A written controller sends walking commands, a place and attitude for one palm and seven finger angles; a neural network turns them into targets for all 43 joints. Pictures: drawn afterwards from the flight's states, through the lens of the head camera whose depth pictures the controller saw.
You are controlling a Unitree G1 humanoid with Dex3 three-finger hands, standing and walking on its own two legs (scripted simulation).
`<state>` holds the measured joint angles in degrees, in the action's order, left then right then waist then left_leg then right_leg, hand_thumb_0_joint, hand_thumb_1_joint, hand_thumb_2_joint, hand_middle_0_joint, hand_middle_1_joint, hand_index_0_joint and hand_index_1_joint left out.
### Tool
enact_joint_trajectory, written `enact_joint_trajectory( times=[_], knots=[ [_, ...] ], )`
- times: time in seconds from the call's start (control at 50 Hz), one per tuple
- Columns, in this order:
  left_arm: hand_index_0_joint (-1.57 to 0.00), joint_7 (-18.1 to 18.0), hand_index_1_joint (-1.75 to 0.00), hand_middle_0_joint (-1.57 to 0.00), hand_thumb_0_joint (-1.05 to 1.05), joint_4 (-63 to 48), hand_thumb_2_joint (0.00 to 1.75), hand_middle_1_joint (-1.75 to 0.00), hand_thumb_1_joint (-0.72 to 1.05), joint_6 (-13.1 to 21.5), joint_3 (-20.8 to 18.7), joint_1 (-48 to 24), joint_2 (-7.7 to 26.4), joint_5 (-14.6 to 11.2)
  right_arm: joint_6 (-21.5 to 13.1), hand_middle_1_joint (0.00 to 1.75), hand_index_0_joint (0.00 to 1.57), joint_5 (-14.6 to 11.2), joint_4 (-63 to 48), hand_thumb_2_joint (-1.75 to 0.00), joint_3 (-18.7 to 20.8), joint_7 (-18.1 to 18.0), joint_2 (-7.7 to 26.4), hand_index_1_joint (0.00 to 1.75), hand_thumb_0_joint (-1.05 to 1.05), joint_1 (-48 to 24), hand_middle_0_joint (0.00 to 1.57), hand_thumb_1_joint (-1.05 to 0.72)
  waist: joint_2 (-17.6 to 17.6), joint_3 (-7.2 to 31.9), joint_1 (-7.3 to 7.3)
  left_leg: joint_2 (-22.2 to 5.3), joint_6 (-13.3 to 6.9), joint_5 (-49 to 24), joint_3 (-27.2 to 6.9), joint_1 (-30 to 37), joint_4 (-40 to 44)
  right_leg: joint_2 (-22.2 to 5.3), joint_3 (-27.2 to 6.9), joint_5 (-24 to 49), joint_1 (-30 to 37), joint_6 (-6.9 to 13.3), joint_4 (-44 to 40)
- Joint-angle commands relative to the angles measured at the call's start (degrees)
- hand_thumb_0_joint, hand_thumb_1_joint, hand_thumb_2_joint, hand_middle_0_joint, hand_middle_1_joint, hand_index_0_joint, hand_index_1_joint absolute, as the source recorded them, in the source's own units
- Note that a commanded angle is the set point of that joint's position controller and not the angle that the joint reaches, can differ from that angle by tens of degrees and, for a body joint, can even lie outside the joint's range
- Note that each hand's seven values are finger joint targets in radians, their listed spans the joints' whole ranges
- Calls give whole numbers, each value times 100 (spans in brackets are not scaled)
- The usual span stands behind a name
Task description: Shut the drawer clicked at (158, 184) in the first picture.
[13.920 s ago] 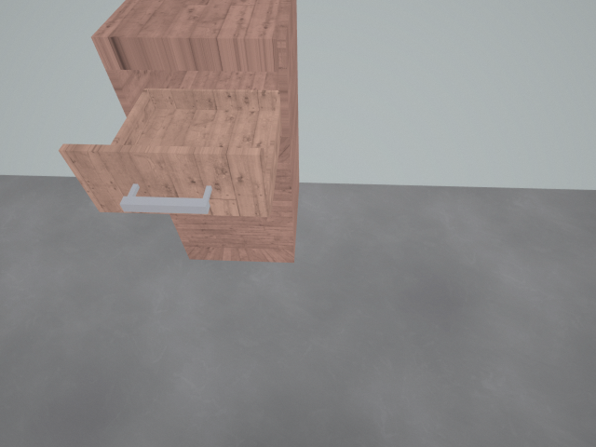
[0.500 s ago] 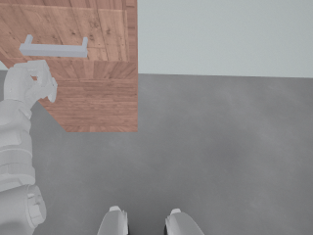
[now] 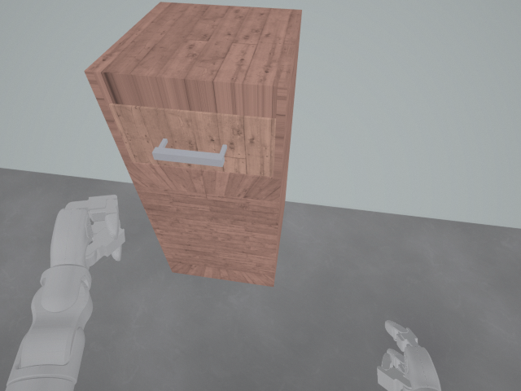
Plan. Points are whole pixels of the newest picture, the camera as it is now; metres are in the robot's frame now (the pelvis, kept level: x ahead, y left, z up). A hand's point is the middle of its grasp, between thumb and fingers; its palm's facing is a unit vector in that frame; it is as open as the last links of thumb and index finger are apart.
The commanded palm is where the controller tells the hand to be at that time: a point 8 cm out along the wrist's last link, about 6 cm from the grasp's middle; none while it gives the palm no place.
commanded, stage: draw the hand back to the body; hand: left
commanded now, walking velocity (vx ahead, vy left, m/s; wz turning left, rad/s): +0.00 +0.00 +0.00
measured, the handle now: (191, 151) +0.63 +0.21 -0.02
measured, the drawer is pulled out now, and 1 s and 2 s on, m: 0.00 0.00 0.00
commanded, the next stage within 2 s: step back with the hand held close in 0.62 s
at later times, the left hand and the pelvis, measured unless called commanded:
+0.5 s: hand (37, 293) +0.18 +0.23 +0.19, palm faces +0.40 -0.82 -0.41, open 3.2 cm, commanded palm +0.13 +0.27 +0.20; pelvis +0.00 -0.01 +0.02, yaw +0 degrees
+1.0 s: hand (50, 279) +0.20 +0.23 +0.18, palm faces +0.29 -0.82 -0.50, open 3.2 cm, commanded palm +0.13 +0.28 +0.20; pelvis -0.01 +0.00 +0.03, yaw -1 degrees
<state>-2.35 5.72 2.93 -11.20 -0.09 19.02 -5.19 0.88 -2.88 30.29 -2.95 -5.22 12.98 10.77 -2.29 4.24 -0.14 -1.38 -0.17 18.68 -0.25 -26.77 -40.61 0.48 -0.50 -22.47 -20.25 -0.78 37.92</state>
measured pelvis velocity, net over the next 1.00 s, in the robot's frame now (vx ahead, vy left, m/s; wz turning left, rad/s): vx -0.01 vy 0.00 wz -0.02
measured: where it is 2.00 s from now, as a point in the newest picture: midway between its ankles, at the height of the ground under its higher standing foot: outside the picture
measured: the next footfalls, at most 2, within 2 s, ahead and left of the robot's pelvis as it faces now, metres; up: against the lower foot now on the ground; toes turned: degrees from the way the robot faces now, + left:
right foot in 1.96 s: -0.25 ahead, -0.10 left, +0.00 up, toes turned -1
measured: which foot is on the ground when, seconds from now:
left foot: down 0.00-1.00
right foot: down 0.00-1.00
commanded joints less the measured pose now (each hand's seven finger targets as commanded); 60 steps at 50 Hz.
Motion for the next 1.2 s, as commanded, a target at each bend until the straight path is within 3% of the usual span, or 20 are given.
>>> enact_joint_trajectory(
  times=[0.0, 0.1, 0.16, 0.24, 0.26, 0.28, 0.38, 0.42, 0.5, 0.56, 0.64, 0.72, 0.74, 0.76, 0.78, 0.84, 0.94, 1.0, 1.08, 1.18],
  knots=[
    [-140, -348, -160, -140, 0, -1830, 90, -160, 90, 337, -286, -1112, 953, 35, -342, 30, 20, 67, -700, -90, 225, -98, 673, 30, 0, -521, 20, -90, -271, 894, 33, 54, -147, -1067, 8, 1758, 996, 98, 187, 1547, 208, 227, -952],
    [-140, -339, -160, -140, 0, -2285, 90, -160, 90, 301, -293, -32, 794, 27, -419, 30, 20, 115, -621, -90, 174, -52, 637, 30, 0, -706, 20, -90, -9, 319, -81, 32, -137, -1045, 11, 1952, 1432, 80, 212, 1512, 582, 208, -1377],
    [-140, -344, -160, -140, 0, -2723, 90, -160, 90, 357, -712, 634, 1069, 17, -478, 30, 20, 169, -596, -90, 204, -38, 647, 30, 0, -807, 20, -90, 196, 353, -225, 26, -151, -1244, 54, 2093, 1585, 68, 210, 1673, 908, 201, -1557],
    [-140, -355, -160, -140, 0, -3742, 90, -160, 90, 486, -936, 1176, 1125, 42, -595, 30, 20, 225, -596, -90, 188, -9, 539, 30, 0, -886, 20, -90, -232, 338, -290, 62, -140, -1504, 136, 2327, 1675, 6, 176, 1911, 1122, 198, -1717],
    [-140, -360, -160, -140, 0, -3827, 90, -160, 90, 496, -1081, 1449, 1246, 42, -648, 30, 20, 251, -559, -90, 214, -7, 553, 30, 0, -917, 20, -90, -54, 213, -316, 69, -149, -1495, 158, 2314, 1662, 26, 168, 1903, 1098, 185, -1856],
    [-140, -357, -160, -140, 0, -4009, 90, -160, 90, 524, -1051, 1623, 1139, 40, -673, 30, 20, 255, -569, -90, 198, 0, 525, 30, 0, -894, 20, -90, -242, 218, -316, 77, -142, -1513, 167, 2339, 1693, -5, 157, 1911, 1165, 191, -1847],
    [-140, -344, -160, -140, 0, -4517, 90, -160, 90, 608, -1121, 2473, 1031, 53, -836, 30, 20, 266, -547, -90, 253, 13, 501, 30, 0, -869, 20, -90, -217, -153, -318, 68, -131, -1399, 207, 2425, 1743, 22, 156, 1754, 1026, 161, -2066],
    [-140, -349, -160, -140, 0, -4735, 90, -160, 90, 679, -1219, 2745, 1059, 65, -898, 30, 20, 282, -550, -90, 278, 10, 518, 30, 0, -836, 20, -90, -151, -124, -351, 64, -135, -1392, 194, 2459, 1744, 39, 166, 1726, 1053, 162, -2080],
    [-140, -320, -160, -140, 0, -4093, 90, -160, 90, 605, -978, 2493, 752, 65, -891, 30, 20, 285, -427, -90, 324, -45, 574, 30, 0, -756, 20, -90, 248, -743, -219, 56, -157, -934, 191, 2386, 1854, 49, 156, 1155, 730, 101, -2293],
    [-140, -363, -160, -140, 0, -4046, 90, -160, 90, 655, -1135, 2310, 930, 101, -925, 30, 20, 318, -387, -90, 353, -108, 594, 30, 0, -754, 20, -90, 270, -650, -263, 91, -185, -878, 200, 2508, 1878, 54, 128, 1037, 746, 106, -2395],
    [-140, -395, -160, -140, 0, -4407, 90, -160, 90, 734, -1132, 2317, 953, 139, -1006, 30, 20, 347, -406, -90, 326, -111, 539, 30, 0, -821, 20, -90, -101, -90, -364, 112, -190, -1294, 214, 2660, 1837, -6, 101, 1538, 1147, 140, -2188],
    [-140, -411, -160, -140, 0, -4482, 90, -160, 90, 727, -1151, 2474, 986, 135, -1088, 30, 20, 359, -396, -90, 304, -93, 518, 30, 0, -846, 20, -90, -160, -192, -384, 112, -163, -1456, 226, 2622, 1842, 4, 112, 1772, 1190, 141, -2214],
    [-140, -448, -160, -140, 0, -4874, 90, -160, 90, 934, -1819, 1981, 1604, 193, -882, 30, 20, 320, -579, -90, 353, -21, 714, 30, 0, -727, 20, -90, 7, -640, -95, 73, -259, -1245, 141, 2196, 1601, -232, -375, 2047, 552, 119, -2502],
    [-140, -439, -160, -140, 0, -4697, 90, -160, 90, 1037, -1945, 2060, 1679, 210, -792, 30, 20, 340, -521, -90, 363, -19, 639, 30, 0, -779, 20, -90, 51, -672, -123, 114, -240, -1154, 117, 2167, 1541, -324, -395, 2144, 487, 137, -2589],
    [-140, -398, -160, -140, 0, -4204, 90, -160, 90, 991, -1587, 2669, 1225, 218, -694, 30, 20, 352, -453, -90, 383, 0, 620, 30, 0, -771, 20, -90, 195, -697, -76, 85, -240, -1346, 120, 2144, 1540, -346, -298, 2279, 470, 127, -2502],
    [-140, -341, -160, -140, 0, -4167, 90, -160, 90, 1048, -1358, 3072, 958, 211, -491, 30, 20, 332, -550, -90, 485, 72, 692, 30, 0, -658, 20, -90, -47, -228, -26, -35, -215, -1969, 150, 2211, 1671, -307, -108, 2563, 700, 62, -2201],
    [-140, -352, -160, -140, 0, -4347, 90, -160, 90, 1136, -1601, 3536, 1172, 143, -276, 30, 20, 262, -748, -90, 580, 69, 634, 30, 0, -694, 20, -90, 194, 544, -75, -131, -228, -3123, 150, 2434, 1714, -198, 123, 3124, 1002, -54, -1840],
    [-140, -394, -160, -140, 0, -4578, 90, -160, 90, 1164, -1735, 3760, 1304, 109, -198, 30, 20, 251, -867, -90, 591, 52, 628, 30, 0, -711, 20, -90, 79, 769, -126, -144, -214, -3485, 129, 2338, 1717, -150, 187, 3258, 1150, -74, -1628],
    [-140, -464, -160, -140, 0, -4832, 90, -160, 90, 1208, -1784, 3832, 1392, 97, -186, 30, 20, 240, -914, -90, 604, 22, 637, 30, 0, -652, 20, -90, -201, 787, -106, -170, -219, -3372, 76, 2149, 1764, -87, 197, 3010, 1103, -100, -1495],
    [-140, -532, -160, -140, 0, -4746, 90, -160, 90, 1276, -1656, 3712, 1287, 130, -252, 30, 20, 231, -878, -90, 614, -11, 674, 30, 0, -583, 20, -90, -224, 338, -5, -198, -225, -1976, -31, 1577, 2013, -55, 139, 2197, 914, -97, -1611]
  ],
)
